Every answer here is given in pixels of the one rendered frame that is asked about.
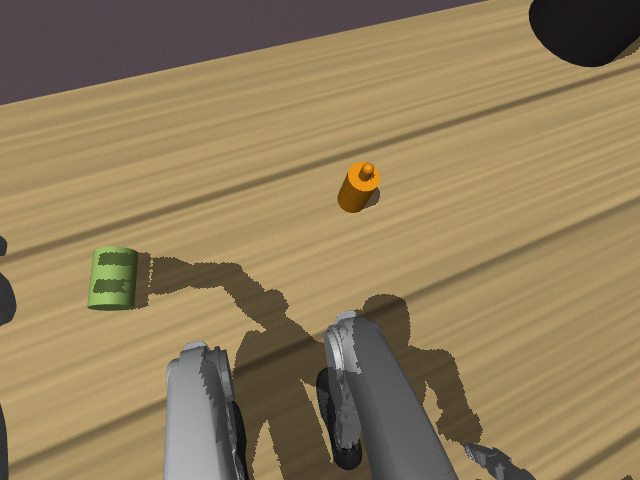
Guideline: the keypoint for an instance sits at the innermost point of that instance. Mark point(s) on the left robot foot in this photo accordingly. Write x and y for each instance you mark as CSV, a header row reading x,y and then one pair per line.
x,y
241,442

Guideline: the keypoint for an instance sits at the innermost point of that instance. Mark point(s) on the left robot arm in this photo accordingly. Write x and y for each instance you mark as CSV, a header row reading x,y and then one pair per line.
x,y
7,311

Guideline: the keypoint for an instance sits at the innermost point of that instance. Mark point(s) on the right robot hand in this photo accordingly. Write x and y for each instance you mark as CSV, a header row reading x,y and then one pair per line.
x,y
498,464

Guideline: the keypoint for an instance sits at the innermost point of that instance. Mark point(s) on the right robot foot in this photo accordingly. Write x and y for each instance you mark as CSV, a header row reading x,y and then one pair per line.
x,y
347,459

